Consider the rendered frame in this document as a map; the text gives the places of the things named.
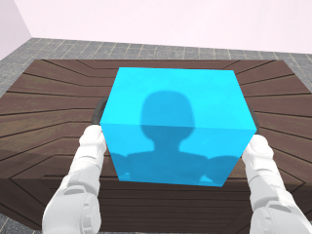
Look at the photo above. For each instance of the left robot hand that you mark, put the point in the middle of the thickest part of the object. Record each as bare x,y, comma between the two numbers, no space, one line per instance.
98,112

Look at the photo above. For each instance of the robot left upper arm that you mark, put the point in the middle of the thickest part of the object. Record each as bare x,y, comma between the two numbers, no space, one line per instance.
72,214

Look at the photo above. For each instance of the robot right upper arm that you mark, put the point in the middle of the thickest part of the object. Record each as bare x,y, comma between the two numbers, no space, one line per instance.
267,220

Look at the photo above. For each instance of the right robot forearm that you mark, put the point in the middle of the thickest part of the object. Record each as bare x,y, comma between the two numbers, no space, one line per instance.
265,182

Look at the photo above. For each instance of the pedestal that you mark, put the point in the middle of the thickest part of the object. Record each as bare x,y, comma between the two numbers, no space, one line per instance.
49,107

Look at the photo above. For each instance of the carton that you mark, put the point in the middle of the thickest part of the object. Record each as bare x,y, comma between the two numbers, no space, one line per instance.
176,126

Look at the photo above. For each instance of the left robot forearm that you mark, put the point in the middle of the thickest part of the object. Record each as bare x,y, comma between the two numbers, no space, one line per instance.
86,166

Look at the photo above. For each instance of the right robot hand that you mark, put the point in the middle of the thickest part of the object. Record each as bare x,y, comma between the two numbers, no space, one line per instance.
254,120

